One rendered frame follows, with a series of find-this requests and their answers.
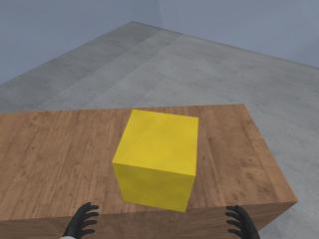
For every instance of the robot right hand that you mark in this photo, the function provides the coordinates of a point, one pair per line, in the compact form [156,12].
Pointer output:
[245,224]

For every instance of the carton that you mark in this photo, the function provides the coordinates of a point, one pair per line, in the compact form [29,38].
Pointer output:
[155,162]

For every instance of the pedestal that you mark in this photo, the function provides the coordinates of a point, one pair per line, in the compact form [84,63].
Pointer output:
[53,162]

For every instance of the robot left hand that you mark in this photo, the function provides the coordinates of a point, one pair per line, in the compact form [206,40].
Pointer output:
[78,222]

